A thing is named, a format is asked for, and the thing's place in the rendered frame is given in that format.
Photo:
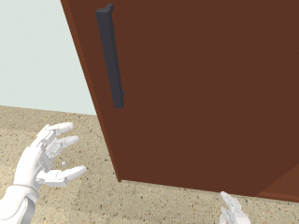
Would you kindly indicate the robot right hand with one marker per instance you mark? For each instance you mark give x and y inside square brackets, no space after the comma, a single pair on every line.
[235,215]

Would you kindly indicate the wardrobe door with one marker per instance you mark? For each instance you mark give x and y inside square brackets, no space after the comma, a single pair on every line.
[288,184]
[211,90]

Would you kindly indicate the left robot forearm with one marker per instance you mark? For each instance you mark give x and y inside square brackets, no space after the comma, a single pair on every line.
[18,206]

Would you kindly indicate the robot left hand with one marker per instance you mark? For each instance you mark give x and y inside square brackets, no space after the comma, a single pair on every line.
[34,159]

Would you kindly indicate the handle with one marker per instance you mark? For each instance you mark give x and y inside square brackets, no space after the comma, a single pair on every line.
[107,35]

